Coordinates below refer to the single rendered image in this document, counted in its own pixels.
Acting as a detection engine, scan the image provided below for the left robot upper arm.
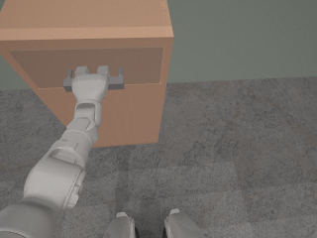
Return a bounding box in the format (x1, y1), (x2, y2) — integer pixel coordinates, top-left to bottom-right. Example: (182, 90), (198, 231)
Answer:
(0, 156), (86, 238)

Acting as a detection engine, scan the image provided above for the cabinet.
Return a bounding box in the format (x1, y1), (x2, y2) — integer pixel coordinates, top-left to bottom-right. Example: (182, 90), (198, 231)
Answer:
(0, 0), (174, 148)

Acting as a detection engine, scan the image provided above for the left robot forearm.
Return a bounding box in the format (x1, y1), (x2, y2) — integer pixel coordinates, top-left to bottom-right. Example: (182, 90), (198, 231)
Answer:
(23, 99), (102, 197)

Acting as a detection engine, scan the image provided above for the robot right thigh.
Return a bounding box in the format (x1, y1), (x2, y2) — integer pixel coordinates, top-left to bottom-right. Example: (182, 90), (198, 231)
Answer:
(164, 212), (205, 238)

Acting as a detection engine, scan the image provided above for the handle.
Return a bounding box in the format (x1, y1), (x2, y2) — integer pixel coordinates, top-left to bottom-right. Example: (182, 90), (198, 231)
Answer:
(63, 67), (125, 92)

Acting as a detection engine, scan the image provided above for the drawer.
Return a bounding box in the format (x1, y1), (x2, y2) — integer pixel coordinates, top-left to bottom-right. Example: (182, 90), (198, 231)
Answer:
(8, 46), (163, 88)

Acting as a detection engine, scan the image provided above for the robot left hand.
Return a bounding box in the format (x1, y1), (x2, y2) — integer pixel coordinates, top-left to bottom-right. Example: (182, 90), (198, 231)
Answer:
(71, 65), (111, 104)

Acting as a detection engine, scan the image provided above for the right robot shin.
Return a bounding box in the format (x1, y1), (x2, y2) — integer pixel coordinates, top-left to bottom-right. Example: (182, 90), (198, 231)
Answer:
(168, 208), (180, 217)

